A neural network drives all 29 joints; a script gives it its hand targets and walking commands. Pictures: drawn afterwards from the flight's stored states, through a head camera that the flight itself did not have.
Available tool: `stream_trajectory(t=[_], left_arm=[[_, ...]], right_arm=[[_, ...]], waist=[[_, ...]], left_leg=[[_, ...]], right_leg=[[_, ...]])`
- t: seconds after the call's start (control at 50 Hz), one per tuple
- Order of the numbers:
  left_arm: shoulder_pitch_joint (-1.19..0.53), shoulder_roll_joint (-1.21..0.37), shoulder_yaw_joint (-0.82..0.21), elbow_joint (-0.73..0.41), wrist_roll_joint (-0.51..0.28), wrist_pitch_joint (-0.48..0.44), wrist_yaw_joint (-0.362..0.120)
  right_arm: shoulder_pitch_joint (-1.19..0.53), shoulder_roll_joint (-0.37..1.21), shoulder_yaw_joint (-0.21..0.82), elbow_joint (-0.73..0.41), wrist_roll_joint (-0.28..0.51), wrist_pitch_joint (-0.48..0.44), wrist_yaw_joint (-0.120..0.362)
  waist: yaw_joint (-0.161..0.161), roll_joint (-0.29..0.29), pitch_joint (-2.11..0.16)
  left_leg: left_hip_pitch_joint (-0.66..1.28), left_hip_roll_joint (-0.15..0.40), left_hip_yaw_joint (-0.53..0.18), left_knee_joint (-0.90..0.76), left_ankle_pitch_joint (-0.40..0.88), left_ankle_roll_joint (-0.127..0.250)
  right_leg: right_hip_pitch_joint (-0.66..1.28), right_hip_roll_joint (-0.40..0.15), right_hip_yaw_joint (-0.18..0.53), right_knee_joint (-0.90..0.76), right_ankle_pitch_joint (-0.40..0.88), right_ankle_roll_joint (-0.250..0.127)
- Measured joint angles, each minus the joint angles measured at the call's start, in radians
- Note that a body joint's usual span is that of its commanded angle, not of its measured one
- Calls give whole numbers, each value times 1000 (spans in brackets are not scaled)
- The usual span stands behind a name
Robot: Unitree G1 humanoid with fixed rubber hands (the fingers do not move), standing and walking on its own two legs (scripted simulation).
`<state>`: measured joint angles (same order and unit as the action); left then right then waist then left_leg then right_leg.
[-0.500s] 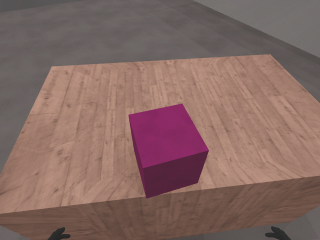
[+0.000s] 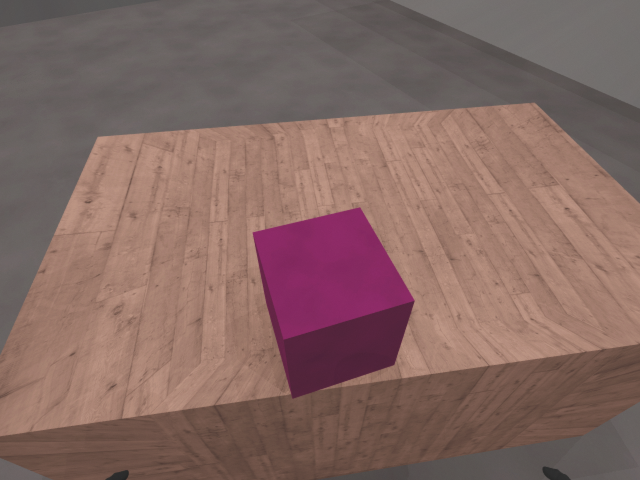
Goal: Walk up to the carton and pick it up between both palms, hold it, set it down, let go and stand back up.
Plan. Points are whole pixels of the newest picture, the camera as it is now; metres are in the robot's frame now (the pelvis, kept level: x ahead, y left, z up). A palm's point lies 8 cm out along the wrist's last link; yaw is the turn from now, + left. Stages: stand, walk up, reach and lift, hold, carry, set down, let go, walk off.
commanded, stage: stand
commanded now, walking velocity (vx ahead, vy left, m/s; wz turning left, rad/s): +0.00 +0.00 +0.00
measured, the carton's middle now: (326, 301) +0.37 +0.01 -0.04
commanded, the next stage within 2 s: none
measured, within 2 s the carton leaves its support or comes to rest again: neither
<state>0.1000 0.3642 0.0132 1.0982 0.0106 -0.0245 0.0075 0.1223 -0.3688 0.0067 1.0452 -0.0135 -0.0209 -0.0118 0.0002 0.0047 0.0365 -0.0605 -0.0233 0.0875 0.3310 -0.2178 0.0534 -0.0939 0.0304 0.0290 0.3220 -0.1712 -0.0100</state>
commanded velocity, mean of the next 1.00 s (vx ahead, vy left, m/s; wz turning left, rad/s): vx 0.00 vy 0.00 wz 0.00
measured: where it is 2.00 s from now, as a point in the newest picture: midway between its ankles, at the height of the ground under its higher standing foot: outside the picture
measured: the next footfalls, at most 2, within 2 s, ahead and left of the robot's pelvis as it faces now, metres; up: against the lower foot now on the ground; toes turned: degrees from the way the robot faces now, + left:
none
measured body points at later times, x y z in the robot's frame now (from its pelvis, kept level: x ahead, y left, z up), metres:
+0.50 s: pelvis +0.00 +0.00 +0.00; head +0.00 +0.00 +0.45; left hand +0.10 +0.31 -0.12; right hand +0.10 -0.31 -0.12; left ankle -0.02 +0.08 -0.75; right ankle +0.01 -0.11 -0.75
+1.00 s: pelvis +0.01 +0.00 +0.00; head +0.01 +0.00 +0.45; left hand +0.11 +0.30 -0.12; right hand +0.10 -0.32 -0.12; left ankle -0.02 +0.08 -0.75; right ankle +0.01 -0.11 -0.75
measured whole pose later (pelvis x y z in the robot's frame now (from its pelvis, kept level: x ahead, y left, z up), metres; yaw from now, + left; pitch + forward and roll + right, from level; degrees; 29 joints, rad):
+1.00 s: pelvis +0.01 +0.00 +0.00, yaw +0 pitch -3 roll +0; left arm 0.10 0.37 0.01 1.10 0.01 -0.02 0.01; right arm 0.10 -0.37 0.00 1.08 -0.01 -0.02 -0.01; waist -0.01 0.01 0.04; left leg -0.04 -0.02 0.09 0.30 -0.21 0.04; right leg -0.08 0.04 0.04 0.29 -0.16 -0.02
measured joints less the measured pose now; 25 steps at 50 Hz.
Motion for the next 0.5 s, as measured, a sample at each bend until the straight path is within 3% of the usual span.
stream_trajectory(t=[0.5], left_arm=[[1, 7, -6, -3, -3, 0, 3]], right_arm=[[-10, -1, -7, 25, 1, 4, 2]], waist=[[-7, -2, -2]], left_leg=[[14, 2, 4, -25, 7, -3]], right_leg=[[10, 3, 5, -21, 6, -2]])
